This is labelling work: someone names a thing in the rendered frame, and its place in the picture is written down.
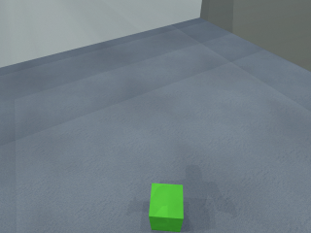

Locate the carton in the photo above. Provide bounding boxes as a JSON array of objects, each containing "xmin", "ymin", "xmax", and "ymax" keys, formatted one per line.
[{"xmin": 149, "ymin": 183, "xmax": 184, "ymax": 232}]

